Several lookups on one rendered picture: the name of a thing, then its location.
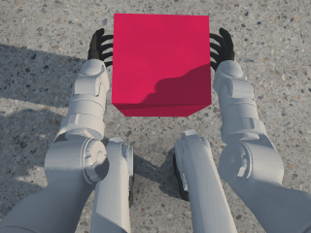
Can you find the left robot hand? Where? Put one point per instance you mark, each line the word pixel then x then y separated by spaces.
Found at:
pixel 95 48

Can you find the robot right thigh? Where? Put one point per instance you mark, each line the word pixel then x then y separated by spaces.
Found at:
pixel 210 212

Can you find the robot right forearm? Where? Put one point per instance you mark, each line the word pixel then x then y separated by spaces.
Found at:
pixel 238 107

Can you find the carton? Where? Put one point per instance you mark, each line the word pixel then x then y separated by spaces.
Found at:
pixel 161 65

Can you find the robot left forearm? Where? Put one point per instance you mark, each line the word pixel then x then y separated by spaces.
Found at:
pixel 87 104

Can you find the right robot hand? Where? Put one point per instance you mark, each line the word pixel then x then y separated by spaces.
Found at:
pixel 224 50

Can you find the left robot upper arm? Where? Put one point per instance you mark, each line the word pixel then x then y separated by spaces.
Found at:
pixel 73 168

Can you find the robot right foot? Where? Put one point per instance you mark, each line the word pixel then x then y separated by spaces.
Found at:
pixel 183 193

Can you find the right robot upper arm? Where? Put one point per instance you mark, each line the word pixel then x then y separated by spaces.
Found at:
pixel 255 174

